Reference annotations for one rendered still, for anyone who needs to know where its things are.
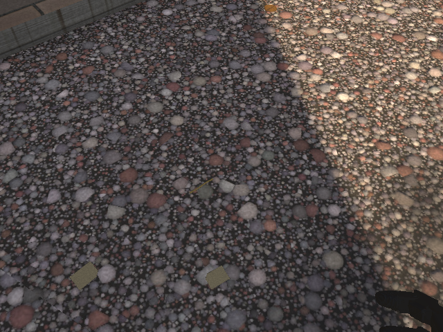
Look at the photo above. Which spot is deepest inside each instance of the robot right hand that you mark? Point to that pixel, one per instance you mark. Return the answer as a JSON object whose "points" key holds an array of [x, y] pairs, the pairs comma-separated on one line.
{"points": [[419, 305]]}

